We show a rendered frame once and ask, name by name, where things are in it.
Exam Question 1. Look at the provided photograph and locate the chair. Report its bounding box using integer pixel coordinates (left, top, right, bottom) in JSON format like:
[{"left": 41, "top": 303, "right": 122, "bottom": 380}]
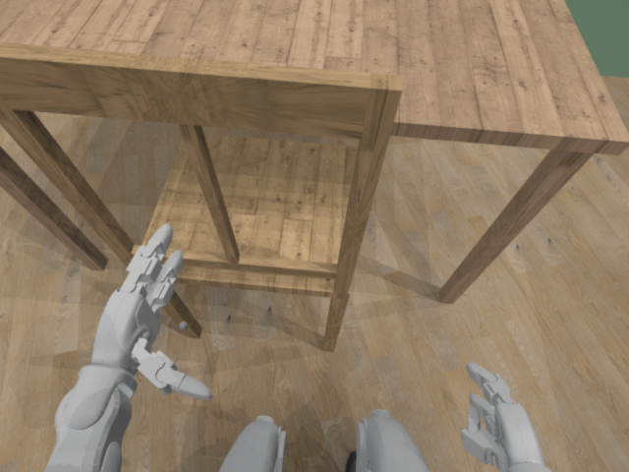
[{"left": 0, "top": 42, "right": 402, "bottom": 352}]

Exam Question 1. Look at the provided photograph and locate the left robot forearm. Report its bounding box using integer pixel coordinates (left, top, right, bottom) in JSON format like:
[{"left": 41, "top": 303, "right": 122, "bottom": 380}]
[{"left": 44, "top": 364, "right": 138, "bottom": 472}]

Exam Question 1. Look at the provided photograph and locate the robot left hand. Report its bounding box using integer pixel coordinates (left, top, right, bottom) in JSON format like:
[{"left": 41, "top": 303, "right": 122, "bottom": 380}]
[{"left": 91, "top": 223, "right": 212, "bottom": 400}]

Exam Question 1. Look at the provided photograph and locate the robot thigh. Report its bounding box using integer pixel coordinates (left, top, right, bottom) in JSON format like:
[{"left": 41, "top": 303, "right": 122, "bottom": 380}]
[
  {"left": 356, "top": 417, "right": 430, "bottom": 472},
  {"left": 218, "top": 422, "right": 287, "bottom": 472}
]

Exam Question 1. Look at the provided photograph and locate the left robot thigh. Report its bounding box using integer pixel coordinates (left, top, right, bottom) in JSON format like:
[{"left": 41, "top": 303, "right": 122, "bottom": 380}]
[{"left": 218, "top": 422, "right": 287, "bottom": 472}]

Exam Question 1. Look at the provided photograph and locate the table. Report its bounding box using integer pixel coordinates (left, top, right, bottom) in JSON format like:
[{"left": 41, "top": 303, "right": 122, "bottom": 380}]
[{"left": 0, "top": 0, "right": 629, "bottom": 304}]

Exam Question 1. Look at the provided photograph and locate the robot right hand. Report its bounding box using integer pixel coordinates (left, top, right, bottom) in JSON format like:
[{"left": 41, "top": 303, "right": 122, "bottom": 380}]
[{"left": 462, "top": 362, "right": 544, "bottom": 472}]

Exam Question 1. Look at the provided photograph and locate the right robot thigh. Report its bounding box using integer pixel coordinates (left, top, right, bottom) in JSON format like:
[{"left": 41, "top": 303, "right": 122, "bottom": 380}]
[{"left": 356, "top": 417, "right": 430, "bottom": 472}]

